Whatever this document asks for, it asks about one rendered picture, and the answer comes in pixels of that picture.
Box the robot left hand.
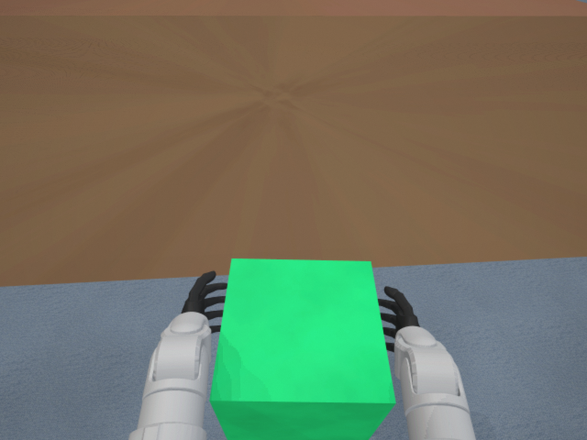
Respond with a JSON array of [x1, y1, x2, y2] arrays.
[[182, 271, 227, 334]]

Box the robot left forearm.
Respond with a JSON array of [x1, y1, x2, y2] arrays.
[[128, 312, 211, 440]]

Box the carton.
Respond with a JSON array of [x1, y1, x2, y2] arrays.
[[209, 258, 396, 440]]

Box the robot right hand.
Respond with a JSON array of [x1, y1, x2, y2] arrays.
[[378, 286, 420, 352]]

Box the robot right forearm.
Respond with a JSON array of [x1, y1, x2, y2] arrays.
[[394, 326, 476, 440]]

